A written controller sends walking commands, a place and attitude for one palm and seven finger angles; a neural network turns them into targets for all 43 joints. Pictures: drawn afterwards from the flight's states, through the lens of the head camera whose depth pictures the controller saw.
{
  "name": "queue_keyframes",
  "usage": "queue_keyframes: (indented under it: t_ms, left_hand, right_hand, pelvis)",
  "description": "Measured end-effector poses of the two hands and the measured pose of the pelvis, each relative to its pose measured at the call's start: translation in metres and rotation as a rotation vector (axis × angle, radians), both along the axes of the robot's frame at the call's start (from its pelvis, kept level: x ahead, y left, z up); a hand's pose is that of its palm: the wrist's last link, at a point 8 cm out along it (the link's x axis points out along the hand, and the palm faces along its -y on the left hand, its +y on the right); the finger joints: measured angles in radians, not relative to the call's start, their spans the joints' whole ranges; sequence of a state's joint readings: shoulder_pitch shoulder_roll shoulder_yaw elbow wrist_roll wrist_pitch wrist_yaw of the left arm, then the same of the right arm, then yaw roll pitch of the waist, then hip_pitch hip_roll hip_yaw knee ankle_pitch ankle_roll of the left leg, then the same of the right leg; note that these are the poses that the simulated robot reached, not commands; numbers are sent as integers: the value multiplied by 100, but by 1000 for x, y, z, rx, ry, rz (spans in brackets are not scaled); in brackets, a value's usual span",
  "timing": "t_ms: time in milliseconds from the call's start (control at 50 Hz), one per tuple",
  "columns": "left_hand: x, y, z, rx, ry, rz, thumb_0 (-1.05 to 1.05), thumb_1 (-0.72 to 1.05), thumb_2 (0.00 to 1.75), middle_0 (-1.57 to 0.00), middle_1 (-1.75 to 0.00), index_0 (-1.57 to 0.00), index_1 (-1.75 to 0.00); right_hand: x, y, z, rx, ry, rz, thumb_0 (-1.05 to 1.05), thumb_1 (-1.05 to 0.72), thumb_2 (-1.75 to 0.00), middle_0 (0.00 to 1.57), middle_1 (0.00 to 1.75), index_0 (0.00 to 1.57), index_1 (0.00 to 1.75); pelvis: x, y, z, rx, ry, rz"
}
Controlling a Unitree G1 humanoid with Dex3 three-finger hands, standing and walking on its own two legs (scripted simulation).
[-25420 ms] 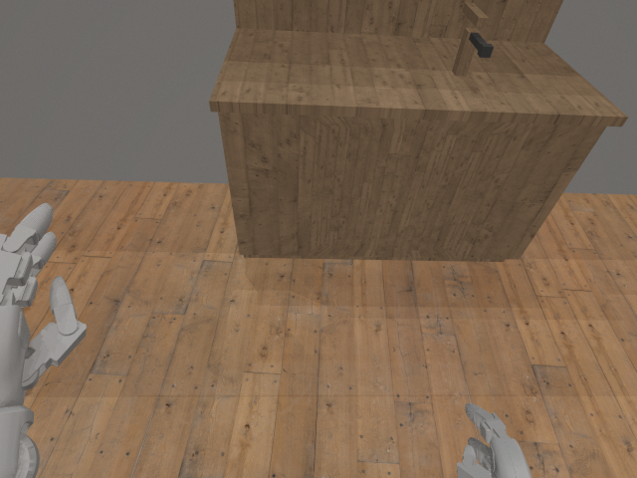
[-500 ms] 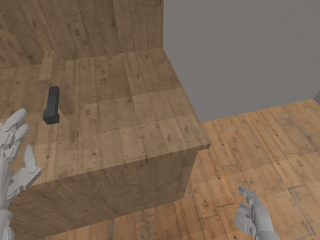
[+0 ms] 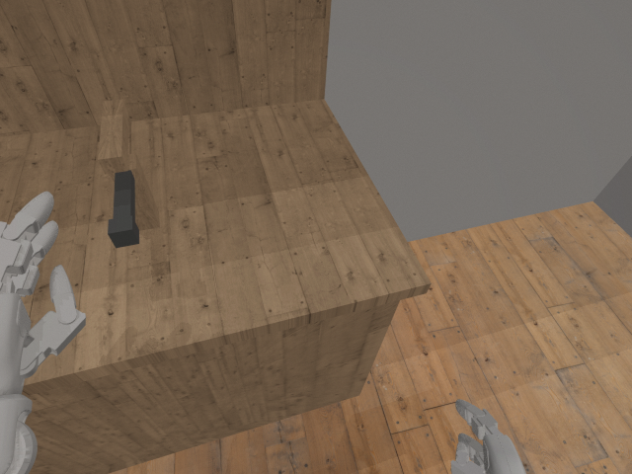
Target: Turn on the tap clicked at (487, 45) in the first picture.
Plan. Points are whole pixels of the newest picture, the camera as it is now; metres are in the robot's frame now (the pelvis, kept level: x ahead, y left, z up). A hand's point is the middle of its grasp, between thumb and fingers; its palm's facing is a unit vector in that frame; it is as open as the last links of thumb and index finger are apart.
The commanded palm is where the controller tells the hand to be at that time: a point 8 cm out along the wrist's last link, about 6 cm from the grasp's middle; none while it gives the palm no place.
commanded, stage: come to a stop and stand still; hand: left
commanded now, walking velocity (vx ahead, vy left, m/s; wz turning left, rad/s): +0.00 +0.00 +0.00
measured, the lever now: (124, 231) +0.36 +0.28 +0.10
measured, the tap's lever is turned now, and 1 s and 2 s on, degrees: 0 0 0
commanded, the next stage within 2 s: look again from close up in 0.62 s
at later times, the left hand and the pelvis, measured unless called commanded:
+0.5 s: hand (95, 309) +0.23 +0.23 +0.15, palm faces +0.38 -0.85 -0.36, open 7.4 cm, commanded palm +0.18 +0.27 +0.17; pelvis +0.02 -0.01 +0.00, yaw +0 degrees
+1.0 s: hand (143, 308) +0.24 +0.20 +0.14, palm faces +0.26 -0.90 -0.35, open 7.4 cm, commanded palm +0.18 +0.25 +0.17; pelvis +0.01 -0.02 +0.00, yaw -2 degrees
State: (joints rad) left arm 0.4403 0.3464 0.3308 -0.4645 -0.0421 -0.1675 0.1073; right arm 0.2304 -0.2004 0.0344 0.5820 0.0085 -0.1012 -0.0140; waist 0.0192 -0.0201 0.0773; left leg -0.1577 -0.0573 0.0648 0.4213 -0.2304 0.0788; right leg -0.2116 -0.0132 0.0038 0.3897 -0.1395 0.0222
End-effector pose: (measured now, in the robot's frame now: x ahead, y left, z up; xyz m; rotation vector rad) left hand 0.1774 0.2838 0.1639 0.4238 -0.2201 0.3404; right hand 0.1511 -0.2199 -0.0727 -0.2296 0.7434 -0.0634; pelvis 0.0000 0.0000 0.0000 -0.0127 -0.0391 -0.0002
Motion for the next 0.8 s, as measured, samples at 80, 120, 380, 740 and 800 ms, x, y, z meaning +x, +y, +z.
queue_keyframes:
  t_ms: [80,120,380,740,800]
  left_hand:
    - [7,0,2,11,-1,-14,2,90,90,-21,-31,-20,-30]
    - [10,-1,2,14,5,-19,2,90,90,-21,-31,-20,-30]
    - [10,-6,3,3,26,-1,2,89,90,-21,-31,-21,-30]
    - [19,-18,7,65,41,-4,2,89,90,-22,-31,-21,-30]
    - [32,11,33,170,-91,40,2,89,90,-22,-31,-21,-30]
  right_hand:
    - [8,-3,0,-4,4,-8,1,-90,-90,20,30,21,30]
    - [14,-4,1,-4,-3,-11,1,-90,-90,20,30,21,30]
    - [50,-4,10,10,-66,10,1,-91,-90,20,30,20,30]
    - [36,-20,4,-2,-33,3,1,-90,-90,20,30,20,30]
    - [28,-20,0,-5,-10,34,1,-91,-90,20,30,20,30]
  pelvis:
    - [6,0,0,-3,3,0]
    - [8,0,0,-3,4,0]
    - [17,-7,0,-3,5,3]
    - [14,-21,1,-5,16,5]
    - [8,-28,0,1,24,-3]
